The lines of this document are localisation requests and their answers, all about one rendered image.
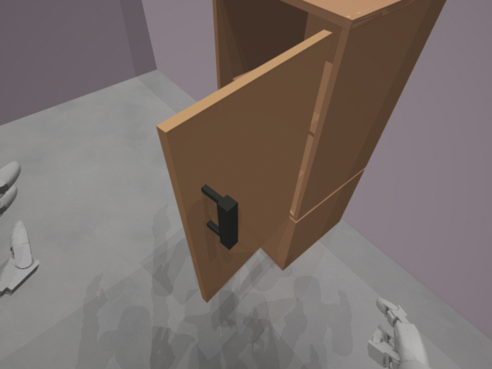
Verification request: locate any cupboard door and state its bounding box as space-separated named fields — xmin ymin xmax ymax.
xmin=156 ymin=30 xmax=333 ymax=303

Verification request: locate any right robot hand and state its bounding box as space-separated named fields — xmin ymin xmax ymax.
xmin=367 ymin=298 xmax=429 ymax=369

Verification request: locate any left robot hand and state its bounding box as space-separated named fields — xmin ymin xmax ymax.
xmin=0 ymin=161 xmax=39 ymax=298

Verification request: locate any handle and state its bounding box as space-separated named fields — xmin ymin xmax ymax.
xmin=201 ymin=184 xmax=238 ymax=250

